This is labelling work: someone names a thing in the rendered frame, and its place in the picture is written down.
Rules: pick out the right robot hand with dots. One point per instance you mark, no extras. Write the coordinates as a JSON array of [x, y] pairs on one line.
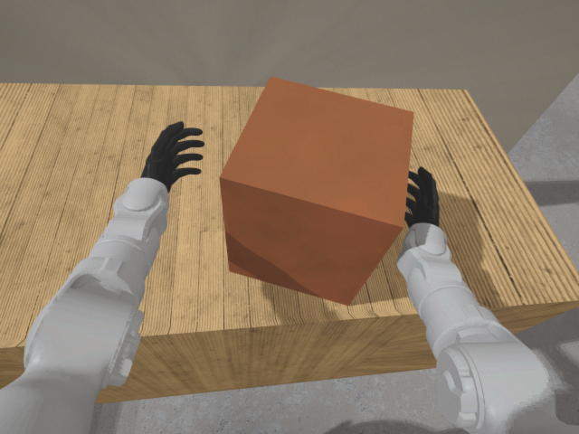
[[425, 208]]

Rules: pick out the left robot hand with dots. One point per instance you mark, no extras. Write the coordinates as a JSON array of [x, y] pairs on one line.
[[163, 160]]

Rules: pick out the left robot upper arm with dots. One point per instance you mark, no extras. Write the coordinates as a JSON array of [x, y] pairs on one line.
[[87, 343]]

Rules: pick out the pedestal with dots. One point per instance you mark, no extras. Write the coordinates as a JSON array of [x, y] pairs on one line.
[[69, 151]]

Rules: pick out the carton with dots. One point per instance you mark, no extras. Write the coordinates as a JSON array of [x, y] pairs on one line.
[[314, 191]]

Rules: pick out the right robot upper arm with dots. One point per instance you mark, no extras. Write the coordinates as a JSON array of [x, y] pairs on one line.
[[496, 388]]

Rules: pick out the left robot forearm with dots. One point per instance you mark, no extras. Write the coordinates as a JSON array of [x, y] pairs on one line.
[[123, 255]]

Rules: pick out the right robot forearm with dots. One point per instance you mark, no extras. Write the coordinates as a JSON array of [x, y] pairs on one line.
[[446, 305]]

